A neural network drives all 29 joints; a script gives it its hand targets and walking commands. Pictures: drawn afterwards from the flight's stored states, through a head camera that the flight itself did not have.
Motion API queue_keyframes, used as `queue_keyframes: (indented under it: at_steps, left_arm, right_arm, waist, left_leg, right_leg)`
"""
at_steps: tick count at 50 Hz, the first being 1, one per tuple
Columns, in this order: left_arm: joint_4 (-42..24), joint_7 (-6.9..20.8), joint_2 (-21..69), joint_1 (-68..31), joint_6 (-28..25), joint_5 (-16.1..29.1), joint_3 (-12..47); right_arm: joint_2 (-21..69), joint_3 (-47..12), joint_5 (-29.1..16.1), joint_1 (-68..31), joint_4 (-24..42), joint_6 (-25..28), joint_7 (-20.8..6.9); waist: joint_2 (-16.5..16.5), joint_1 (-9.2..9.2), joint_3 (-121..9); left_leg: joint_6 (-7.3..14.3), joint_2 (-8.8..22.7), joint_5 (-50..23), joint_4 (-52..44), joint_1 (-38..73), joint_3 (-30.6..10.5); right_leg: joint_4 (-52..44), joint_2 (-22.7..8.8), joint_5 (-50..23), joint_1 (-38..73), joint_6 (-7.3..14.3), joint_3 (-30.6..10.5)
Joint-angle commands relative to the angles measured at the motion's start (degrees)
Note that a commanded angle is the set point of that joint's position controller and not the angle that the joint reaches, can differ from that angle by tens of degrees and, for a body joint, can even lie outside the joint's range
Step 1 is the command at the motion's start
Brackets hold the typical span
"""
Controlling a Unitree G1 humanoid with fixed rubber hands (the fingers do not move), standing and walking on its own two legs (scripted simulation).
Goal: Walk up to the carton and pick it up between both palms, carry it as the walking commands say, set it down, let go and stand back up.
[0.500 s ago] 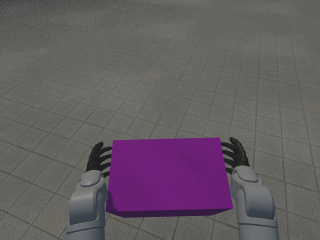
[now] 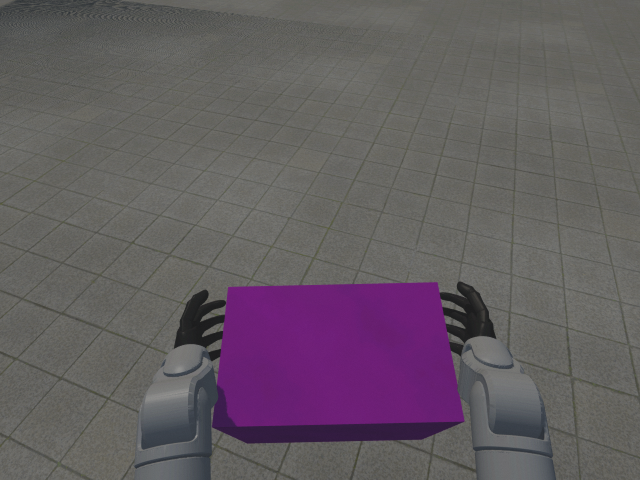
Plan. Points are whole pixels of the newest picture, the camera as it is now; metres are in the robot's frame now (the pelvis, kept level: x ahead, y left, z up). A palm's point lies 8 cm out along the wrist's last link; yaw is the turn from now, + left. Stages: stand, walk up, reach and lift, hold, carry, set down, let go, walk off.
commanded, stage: carry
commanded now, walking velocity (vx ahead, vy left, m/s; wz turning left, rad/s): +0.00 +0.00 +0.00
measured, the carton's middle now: (333, 370) +0.28 +0.00 -0.04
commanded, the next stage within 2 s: hold in 1.40 s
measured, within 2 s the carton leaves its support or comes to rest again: neither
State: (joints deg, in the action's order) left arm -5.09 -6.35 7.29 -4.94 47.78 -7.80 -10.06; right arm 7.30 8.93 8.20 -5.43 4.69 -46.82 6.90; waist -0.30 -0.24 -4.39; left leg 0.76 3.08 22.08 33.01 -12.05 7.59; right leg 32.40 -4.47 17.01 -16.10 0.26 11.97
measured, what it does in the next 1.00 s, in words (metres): stands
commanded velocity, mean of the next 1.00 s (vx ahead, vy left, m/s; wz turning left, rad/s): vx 0.00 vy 0.00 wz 0.00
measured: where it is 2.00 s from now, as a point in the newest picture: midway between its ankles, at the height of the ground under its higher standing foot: outside the picture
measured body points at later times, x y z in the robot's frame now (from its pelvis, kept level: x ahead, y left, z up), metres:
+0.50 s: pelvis +0.00 +0.00 +0.00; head -0.01 +0.01 +0.45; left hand +0.28 +0.18 +0.04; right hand +0.28 -0.17 +0.04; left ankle -0.05 +0.10 -0.73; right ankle +0.00 -0.11 -0.73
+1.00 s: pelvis +0.00 +0.00 +0.00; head -0.02 +0.01 +0.45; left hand +0.28 +0.18 +0.03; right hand +0.28 -0.17 +0.04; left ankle -0.05 +0.10 -0.73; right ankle +0.00 -0.11 -0.73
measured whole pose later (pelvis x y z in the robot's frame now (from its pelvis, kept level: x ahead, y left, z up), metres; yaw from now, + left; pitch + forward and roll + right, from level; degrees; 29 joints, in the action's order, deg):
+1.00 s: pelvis +0.00 +0.00 +0.00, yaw +0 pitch +1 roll +0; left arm 0.4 -5.1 7.3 -5.9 43.7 -9.6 -10.7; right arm 7.3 10.1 9.4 -6.0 -0.7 -42.8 5.7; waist -0.1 -0.2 -4.3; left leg 1.1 2.4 21.5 32.1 -11.5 7.9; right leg 32.5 -5.1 16.9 -16.1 0.0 11.6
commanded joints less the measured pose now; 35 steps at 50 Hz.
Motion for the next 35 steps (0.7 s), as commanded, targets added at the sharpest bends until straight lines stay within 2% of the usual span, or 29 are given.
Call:
queue_keyframes:
  at_steps: [1,35]
  left_arm:
    - [-3.9,11.6,38.3,-22.0,-0.6,13.9,31.0]
    - [0.2,12.8,37.7,-22.7,-3.5,12.3,29.9]
  right_arm:
    - [36.4,-30.7,-13.6,-20.4,2.9,0.1,-11.6]
    - [35.7,-29.4,-12.3,-21.1,-1.1,2.9,-12.8]
  waist:
    - [-0.7,0.09,-10.2]
    - [-0.3,0.06,-10.5]
  left_leg:
    - [2.4,5.5,-23.8,-4.6,0.3,-5.7]
    - [2.6,4.9,-24.7,-4.8,1.1,-5.7]
  right_leg:
    - [-2.5,-4.0,-16.1,7.1,0.8,-6.0]
    - [-2.2,-4.3,-17.6,7.4,1.1,-6.3]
